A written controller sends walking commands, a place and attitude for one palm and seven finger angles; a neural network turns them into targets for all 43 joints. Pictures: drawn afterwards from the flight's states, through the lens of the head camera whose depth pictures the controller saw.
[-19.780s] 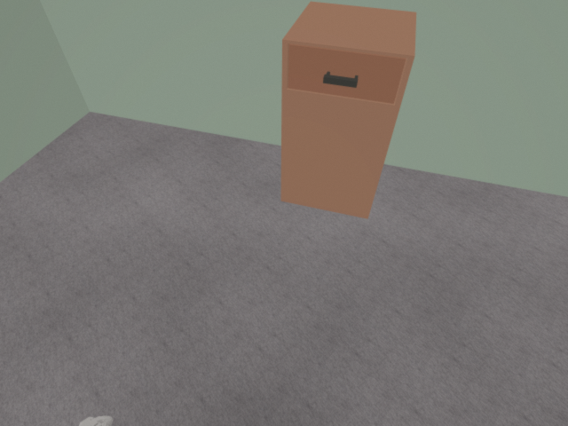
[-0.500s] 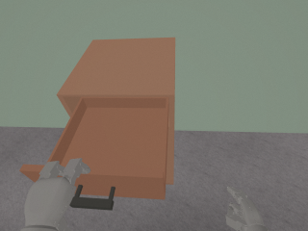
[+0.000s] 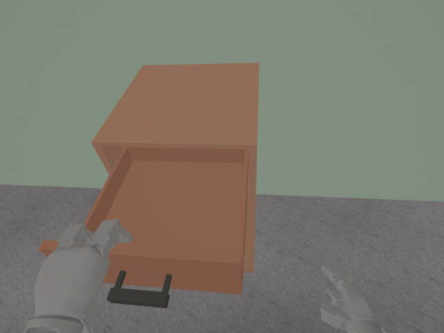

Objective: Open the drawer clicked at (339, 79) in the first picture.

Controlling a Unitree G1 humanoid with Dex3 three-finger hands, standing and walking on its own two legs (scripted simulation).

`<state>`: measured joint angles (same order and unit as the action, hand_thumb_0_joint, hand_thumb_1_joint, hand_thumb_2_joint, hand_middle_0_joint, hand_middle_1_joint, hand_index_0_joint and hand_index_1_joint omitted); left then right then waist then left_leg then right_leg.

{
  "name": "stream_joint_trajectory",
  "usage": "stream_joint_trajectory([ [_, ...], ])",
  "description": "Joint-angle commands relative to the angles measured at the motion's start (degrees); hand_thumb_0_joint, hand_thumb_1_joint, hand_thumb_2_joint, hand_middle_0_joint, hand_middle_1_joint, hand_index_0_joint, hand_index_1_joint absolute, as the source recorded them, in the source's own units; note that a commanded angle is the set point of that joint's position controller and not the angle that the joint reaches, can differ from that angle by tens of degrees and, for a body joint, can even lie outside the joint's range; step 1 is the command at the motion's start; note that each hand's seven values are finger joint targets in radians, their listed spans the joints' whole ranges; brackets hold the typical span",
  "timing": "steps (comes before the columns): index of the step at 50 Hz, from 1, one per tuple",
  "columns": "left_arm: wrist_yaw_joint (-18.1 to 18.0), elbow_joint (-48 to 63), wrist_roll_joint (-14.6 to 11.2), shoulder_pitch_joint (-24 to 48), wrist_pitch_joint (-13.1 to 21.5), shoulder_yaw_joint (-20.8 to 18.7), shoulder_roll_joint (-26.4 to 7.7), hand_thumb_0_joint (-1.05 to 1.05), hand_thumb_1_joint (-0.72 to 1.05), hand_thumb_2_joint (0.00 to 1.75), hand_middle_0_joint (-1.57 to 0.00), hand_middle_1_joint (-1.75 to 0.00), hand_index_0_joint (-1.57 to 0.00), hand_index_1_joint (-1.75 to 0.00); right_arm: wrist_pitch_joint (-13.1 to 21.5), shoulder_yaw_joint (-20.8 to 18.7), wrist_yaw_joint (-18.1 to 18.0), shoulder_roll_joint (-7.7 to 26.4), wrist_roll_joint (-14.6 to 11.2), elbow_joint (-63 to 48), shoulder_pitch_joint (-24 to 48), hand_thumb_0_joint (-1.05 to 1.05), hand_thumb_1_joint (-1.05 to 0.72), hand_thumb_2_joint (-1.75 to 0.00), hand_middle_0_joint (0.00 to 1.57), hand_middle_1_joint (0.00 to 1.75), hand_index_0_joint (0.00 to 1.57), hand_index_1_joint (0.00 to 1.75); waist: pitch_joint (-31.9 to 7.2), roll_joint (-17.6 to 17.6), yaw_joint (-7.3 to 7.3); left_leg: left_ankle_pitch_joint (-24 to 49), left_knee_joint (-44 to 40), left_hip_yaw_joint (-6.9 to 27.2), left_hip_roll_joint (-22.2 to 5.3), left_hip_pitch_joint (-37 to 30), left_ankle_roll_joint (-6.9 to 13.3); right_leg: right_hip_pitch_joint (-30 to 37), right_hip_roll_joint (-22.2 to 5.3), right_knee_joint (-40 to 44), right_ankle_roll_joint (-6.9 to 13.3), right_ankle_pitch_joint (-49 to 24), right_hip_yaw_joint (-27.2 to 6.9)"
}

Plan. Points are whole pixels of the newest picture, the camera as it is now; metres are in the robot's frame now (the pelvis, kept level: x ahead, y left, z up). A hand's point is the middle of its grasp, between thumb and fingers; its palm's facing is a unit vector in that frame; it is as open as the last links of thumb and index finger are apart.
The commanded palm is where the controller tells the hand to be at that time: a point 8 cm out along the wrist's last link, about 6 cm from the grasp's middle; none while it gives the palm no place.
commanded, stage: draw the hand back to the body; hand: left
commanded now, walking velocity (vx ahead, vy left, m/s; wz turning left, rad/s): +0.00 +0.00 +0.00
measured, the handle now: (141, 287) +0.21 +0.21 -0.07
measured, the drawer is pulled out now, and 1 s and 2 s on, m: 0.30 0.30 0.30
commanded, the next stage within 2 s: step back with the hand held close in 1.66 s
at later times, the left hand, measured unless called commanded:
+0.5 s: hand (80, 277) +0.16 +0.24 +0.10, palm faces +0.07 -0.11 -0.99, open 13.8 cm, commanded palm +0.13 +0.24 +0.15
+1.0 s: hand (82, 240) +0.19 +0.22 +0.16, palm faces +0.39 -0.84 -0.38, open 12.6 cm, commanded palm +0.13 +0.26 +0.17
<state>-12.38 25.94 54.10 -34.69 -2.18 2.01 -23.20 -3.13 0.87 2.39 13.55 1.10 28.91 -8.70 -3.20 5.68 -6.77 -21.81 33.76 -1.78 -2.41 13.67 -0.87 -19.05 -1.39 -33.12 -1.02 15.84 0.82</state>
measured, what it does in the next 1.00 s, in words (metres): stands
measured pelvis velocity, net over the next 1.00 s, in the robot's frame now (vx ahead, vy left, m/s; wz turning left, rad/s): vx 0.01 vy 0.00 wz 0.04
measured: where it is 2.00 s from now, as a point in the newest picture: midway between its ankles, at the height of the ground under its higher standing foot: outside the picture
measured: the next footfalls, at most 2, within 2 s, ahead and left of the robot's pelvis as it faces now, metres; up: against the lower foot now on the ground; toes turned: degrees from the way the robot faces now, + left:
none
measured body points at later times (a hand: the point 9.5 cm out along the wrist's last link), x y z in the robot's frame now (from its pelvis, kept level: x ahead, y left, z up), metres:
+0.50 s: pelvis +0.00 +0.01 +0.00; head +0.00 -0.03 +0.45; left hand +0.15 +0.24 +0.15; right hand +0.22 -0.20 -0.08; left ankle -0.05 +0.13 -0.73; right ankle +0.01 -0.13 -0.73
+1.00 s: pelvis +0.01 +0.00 +0.01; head +0.00 -0.01 +0.46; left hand +0.16 +0.27 +0.18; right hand +0.21 -0.19 -0.06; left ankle -0.05 +0.13 -0.73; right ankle +0.01 -0.13 -0.73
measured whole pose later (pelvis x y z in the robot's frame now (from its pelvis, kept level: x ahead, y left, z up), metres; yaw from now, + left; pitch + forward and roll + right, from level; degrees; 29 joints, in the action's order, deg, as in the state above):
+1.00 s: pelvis +0.01 +0.00 +0.01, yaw +2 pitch -3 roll -1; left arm -7.1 29.4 0.1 -31.4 6.3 -11.4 -17.0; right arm 10.4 2.5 -4.5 10.5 0.8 34.3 -12.7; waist 1.1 3.0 -3.5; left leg -19.6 26.7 0.6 -2.3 3.7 -1.1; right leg -7.6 -1.5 -25.2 -1.1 14.1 3.5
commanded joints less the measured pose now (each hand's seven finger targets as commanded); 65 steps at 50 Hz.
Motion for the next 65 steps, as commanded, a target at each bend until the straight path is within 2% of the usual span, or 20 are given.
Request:
stream_joint_trajectory([
  [1,-1.7,12.1,0.1,0.7,1.5,-5.9,-7.2,0.00,-0.50,0.30,-0.30,-1.20,-0.30,-1.20,3.4,-2.2,-0.4,5.1,-0.3,-10.3,8.9,0.00,-0.90,-0.90,0.20,0.30,0.20,0.30,-4.7,-5.0,0.09,17.2,-4.4,0.9,0.8,-0.4,1.8,4.4,0.5,5.9,3.5,-11.7,-1.8],
  [5,-2.7,13.4,1.0,2.2,2.7,-7.6,-9.2,0.00,-0.50,0.30,-0.30,-1.20,-0.30,-1.20,3.3,-2.4,-0.7,5.4,0.4,-10.1,7.5,0.00,-0.90,-0.90,0.20,0.30,0.20,0.30,-6.2,-3.0,-0.19,18.7,-4.1,0.7,0.7,-1.1,1.8,4.4,0.1,5.2,3.5,-12.7,-1.2],
  [10,-3.2,12.2,-0.2,-0.4,2.4,-10.9,-10.7,0.00,-0.50,0.30,-0.30,-1.20,-0.30,-1.20,2.9,-2.6,-1.0,5.4,0.0,-9.7,7.9,0.00,-0.90,-0.90,0.20,0.30,0.20,0.30,-4.9,-3.9,-0.31,18.2,-4.5,0.6,0.7,-0.4,1.6,4.9,-0.1,5.6,3.3,-12.9,-0.8],
  [18,-0.2,13.5,-2.2,2.1,1.4,-9.5,-10.3,0.00,-0.50,0.30,-0.30,-1.20,-0.30,-1.20,2.8,-2.5,-1.6,5.8,-0.4,-9.6,8.1,0.00,-0.90,-0.90,0.20,0.30,0.20,0.30,-3.1,-3.6,0.31,16.9,-6.3,0.6,0.4,-0.4,1.8,4.8,-0.3,6.7,2.8,-9.7,0.6],
  [26,0.1,13.8,-2.5,2.4,1.8,-14.2,-14.1,0.00,-0.50,0.30,-0.30,-1.20,-0.30,-1.20,2.9,-2.1,-2.1,6.0,-0.7,-9.8,8.8,0.00,-0.90,-0.90,0.20,0.30,0.20,0.30,-3.2,-2.1,-0.29,17.3,-7.0,1.5,0.2,-1.1,1.3,6.0,0.0,7.5,3.2,-9.3,-0.2],
  [29,0.7,13.9,-3.3,2.3,1.9,-13.0,-12.9,0.00,-0.50,0.30,-0.30,-1.20,-0.30,-1.20,2.8,-2.4,-2.1,6.0,-0.6,-9.5,7.4,0.00,-0.90,-0.90,0.20,0.30,0.20,0.30,-3.5,-2.4,-0.11,18.9,-7.1,1.1,0.1,-1.6,1.4,6.0,-0.5,7.2,2.8,-10.5,1.3],
  [32,1.3,14.6,-3.7,2.2,1.6,-14.5,-14.4,0.00,-0.50,0.30,-0.30,-1.20,-0.30,-1.20,2.8,-2.1,-2.1,6.3,-0.6,-9.5,7.4,0.00,-0.90,-0.90,0.20,0.30,0.20,0.30,-4.7,-2.6,-0.19,19.4,-7.6,1.1,0.0,-1.6,1.4,7.2,-0.7,7.2,2.7,-10.9,1.3],
  [33,1.7,13.9,-4.0,1.8,1.5,-13.8,-13.7,0.00,-0.50,0.30,-0.30,-1.20,-0.30,-1.20,2.7,-2.3,-2.2,6.3,-0.7,-9.3,7.9,0.00,-0.90,-0.90,0.20,0.30,0.20,0.30,-2.9,-3.2,-0.08,19.7,-7.6,1.1,0.0,-1.3,1.3,6.7,-0.6,7.4,2.7,-11.3,1.4],
  [34,4.1,11.4,-46.2,2.7,4.7,-6.6,10.6,0.00,-0.47,0.32,-0.30,-1.18,-0.30,-1.18,7.2,-1.6,-3.9,0.8,-2.6,-11.5,4.7,0.00,-0.90,-0.90,0.20,0.30,0.20,0.30,0.9,-8.4,6.50,17.2,-8.2,2.1,-1.6,-6.7,2.8,8.8,0.5,6.5,2.4,-9.0,4.2],
  [35,4.0,10.4,-47.5,1.6,7.2,-10.4,2.8,0.00,-0.43,0.33,-0.29,-1.15,-0.29,-1.15,9.9,-1.7,-5.3,2.7,-2.5,-9.9,4.2,0.00,-0.90,-0.90,0.20,0.30,0.20,0.30,-0.8,-10.3,4.73,16.2,-8.7,2.4,-2.1,-6.8,2.8,9.2,-0.2,6.4,2.0,-6.5,4.2],
  [36,3.7,11.2,-50.4,-0.9,8.3,-15.3,-0.6,0.00,-0.40,0.34,-0.29,-1.13,-0.29,-1.13,11.0,-1.4,-6.9,2.5,-2.0,-8.5,5.2,0.00,-0.90,-0.90,0.20,0.30,0.20,0.30,-0.8,-12.4,3.50,16.7,-9.5,2.3,-1.8,-6.4,2.7,10.6,-0.3,7.9,1.7,-7.4,4.5],
  [38,3.0,19.1,-51.9,4.3,10.6,-17.6,-3.9,0.00,-0.32,0.37,-0.29,-1.09,-0.29,-1.09,14.0,-1.0,-8.2,2.8,-0.9,-7.6,3.5,0.00,-0.90,-0.90,0.20,0.30,0.20,0.30,-4.1,-4.8,3.27,20.9,-9.7,1.3,-0.7,-7.5,2.2,13.8,-1.3,8.4,1.7,-12.3,3.7],
  [40,3.0,19.1,-52.6,4.1,10.9,-17.2,-2.5,0.00,-0.26,0.40,-0.28,-1.04,-0.28,-1.04,15.7,-0.5,-8.3,2.4,-0.5,-6.4,2.9,0.00,-0.90,-0.90,0.20,0.30,0.20,0.30,-1.5,0.0,3.07,23.5,-10.3,1.1,-0.4,-6.6,1.5,13.9,-1.5,9.0,2.0,-14.0,3.9],
  [42,3.3,17.8,-53.0,5.6,11.3,-17.9,-2.4,0.00,-0.18,0.43,-0.28,-1.00,-0.28,-1.00,16.7,-0.4,-8.2,2.4,-0.4,-5.2,3.0,0.00,-0.90,-0.90,0.20,0.30,0.20,0.30,1.5,0.6,3.25,22.8,-10.7,0.8,-0.2,-6.0,1.3,13.2,-1.2,10.2,2.3,-13.9,3.9],
  [46,4.3,15.4,-54.0,5.6,11.7,-18.9,-1.5,0.00,-0.05,0.50,-0.27,-0.91,-0.27,-0.91,17.4,-0.7,-7.6,2.4,-0.5,-4.4,4.1,0.00,-0.90,-0.90,0.20,0.30,0.20,0.30,3.5,-0.4,2.90,22.1,-11.5,1.0,-0.4,-5.3,1.0,13.4,-1.0,11.4,2.4,-13.9,4.0],
  [47,4.5,14.4,-54.4,5.3,12.0,-19.1,-1.3,0.00,-0.01,0.51,-0.26,-0.88,-0.26,-0.88,17.3,-0.8,-7.5,2.5,-0.6,-4.2,4.0,0.00,-0.90,-0.90,0.20,0.30,0.20,0.30,3.2,-2.8,3.02,21.5,-11.6,0.9,-0.5,-5.4,1.2,13.5,-1.0,11.4,2.2,-13.8,4.1],
  [51,5.2,14.4,-54.8,5.3,12.3,-19.4,-0.7,0.00,0.13,0.57,-0.25,-0.80,-0.25,-0.80,17.4,-1.3,-7.0,2.8,-0.7,-3.9,5.0,0.00,-0.90,-0.90,0.20,0.30,0.20,0.30,1.5,-2.4,3.06,22.3,-11.7,0.8,-0.5,-6.1,1.2,14.2,-0.9,11.7,2.2,-14.7,3.7],
  [57,4.9,16.0,-55.0,5.4,12.7,-22.6,-3.0,0.00,0.34,0.66,-0.24,-0.66,-0.24,-0.66,17.1,-1.9,-7.0,3.2,-0.6,-3.4,5.0,0.00,-0.90,-0.90,0.20,0.30,0.20,0.30,-2.0,-2.7,2.88,24.9,-11.5,0.3,-0.3,-7.7,1.4,15.6,-1.0,11.5,2.0,-17.7,3.5],
  [62,4.9,14.8,-55.3,7.1,12.4,-23.8,-3.5,0.00,0.51,0.74,-0.23,-0.55,-0.23,-0.55,16.5,-2.0,-7.1,3.2,-0.8,-3.0,5.3,0.00,-0.90,-0.90,0.20,0.30,0.20,0.30,-0.2,-2.1,3.10,24.1,-12.0,0.4,-0.3,-7.5,1.2,14.8,-1.0,12.2,2.0,-17.0,3.5],
  [65,4.7,14.0,-55.6,6.8,12.2,-24.8,-3.9,0.00,0.62,0.78,-0.22,-0.48,-0.22,-0.48,16.1,-2.2,-7.3,3.3,-0.8,-2.9,5.4,0.00,-0.90,-0.90,0.20,0.30,0.20,0.30,-1.2,-4.6,2.84,24.6,-12.0,0.5,-0.4,-7.8,1.4,15.4,-1.0,12.0,1.8,-17.6,3.5],
])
